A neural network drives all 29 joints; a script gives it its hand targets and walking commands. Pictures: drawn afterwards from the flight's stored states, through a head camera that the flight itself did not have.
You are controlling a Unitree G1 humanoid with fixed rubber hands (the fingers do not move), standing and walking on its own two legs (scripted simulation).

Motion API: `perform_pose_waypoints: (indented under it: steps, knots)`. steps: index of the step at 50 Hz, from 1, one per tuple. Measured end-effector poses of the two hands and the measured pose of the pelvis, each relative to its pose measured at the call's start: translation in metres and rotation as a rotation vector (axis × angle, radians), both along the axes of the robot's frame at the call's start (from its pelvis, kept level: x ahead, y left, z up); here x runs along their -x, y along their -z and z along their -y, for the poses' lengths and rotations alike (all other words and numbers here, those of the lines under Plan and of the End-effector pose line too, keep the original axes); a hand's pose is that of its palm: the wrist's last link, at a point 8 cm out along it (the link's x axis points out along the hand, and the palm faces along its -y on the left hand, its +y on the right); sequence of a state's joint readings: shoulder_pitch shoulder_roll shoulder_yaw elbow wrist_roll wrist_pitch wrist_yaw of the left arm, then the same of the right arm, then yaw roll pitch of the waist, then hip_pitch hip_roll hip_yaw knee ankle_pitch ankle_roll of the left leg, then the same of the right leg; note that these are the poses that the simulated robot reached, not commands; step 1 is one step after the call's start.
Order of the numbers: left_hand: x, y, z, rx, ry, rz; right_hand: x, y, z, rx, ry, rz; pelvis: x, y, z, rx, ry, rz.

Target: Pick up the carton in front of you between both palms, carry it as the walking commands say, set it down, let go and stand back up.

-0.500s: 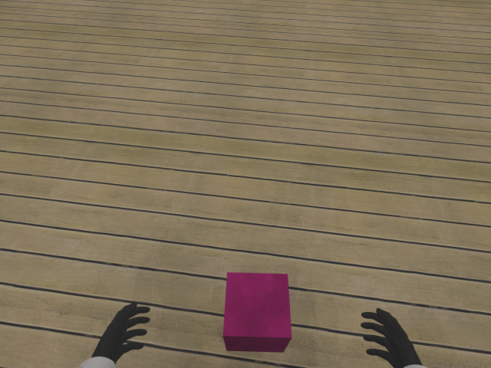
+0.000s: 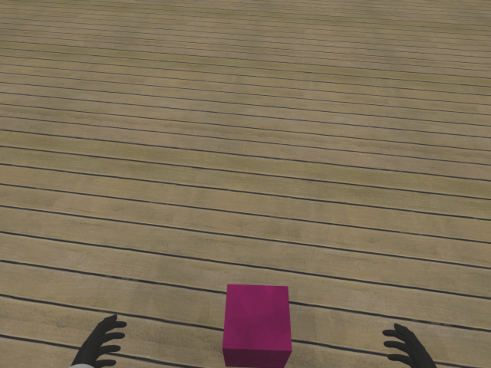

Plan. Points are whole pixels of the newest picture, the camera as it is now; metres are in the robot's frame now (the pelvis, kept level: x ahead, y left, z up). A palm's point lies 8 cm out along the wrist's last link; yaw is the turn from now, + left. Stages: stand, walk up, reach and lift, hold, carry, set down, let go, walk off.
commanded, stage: stand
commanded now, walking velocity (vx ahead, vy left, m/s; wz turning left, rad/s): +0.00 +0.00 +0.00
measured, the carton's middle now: (256, 327) +0.38 -0.02 -0.65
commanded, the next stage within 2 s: none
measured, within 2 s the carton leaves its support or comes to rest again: neither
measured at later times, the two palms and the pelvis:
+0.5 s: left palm out of the picture +0.13 +0.29 -0.09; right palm out of the picture +0.14 -0.29 -0.08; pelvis +0.01 +0.00 +0.00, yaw +0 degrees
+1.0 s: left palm out of the picture +0.09 +0.30 -0.09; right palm out of the picture +0.10 -0.30 -0.09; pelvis -0.01 +0.00 +0.01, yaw +0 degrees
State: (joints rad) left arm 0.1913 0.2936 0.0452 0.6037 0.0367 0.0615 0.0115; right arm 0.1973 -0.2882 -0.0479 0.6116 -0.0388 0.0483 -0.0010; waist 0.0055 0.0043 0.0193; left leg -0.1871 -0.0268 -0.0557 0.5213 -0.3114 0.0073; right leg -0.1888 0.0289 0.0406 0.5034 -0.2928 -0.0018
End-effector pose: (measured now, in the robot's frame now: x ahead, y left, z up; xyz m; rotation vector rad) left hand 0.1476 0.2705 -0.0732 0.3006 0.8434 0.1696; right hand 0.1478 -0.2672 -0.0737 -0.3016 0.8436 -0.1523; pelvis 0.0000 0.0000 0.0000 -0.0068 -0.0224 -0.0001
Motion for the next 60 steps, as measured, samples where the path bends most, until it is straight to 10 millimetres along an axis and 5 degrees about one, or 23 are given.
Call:
perform_pose_waypoints:
  steps: [7, 21, 60]
  knots:
    - [0.009, 0.006, -0.017, -0.039, -0.021, -0.048, 0.002, 0.001, 0.017, 0.054, 0.008, -0.031, -0.006, -0.001, 0.000, 0.001, -0.004, -0.016]
    - [0.017, 0.015, -0.022, -0.037, -0.033, -0.108, 0.005, 0.006, 0.018, 0.061, 0.015, -0.073, -0.011, -0.003, -0.002, 0.000, -0.005, -0.008]
    - [0.065, 0.020, -0.036, -0.055, -0.058, -0.241, 0.060, 0.016, 0.036, 0.072, 0.059, -0.215, 0.011, -0.010, -0.001, -0.007, 0.003, 0.022]
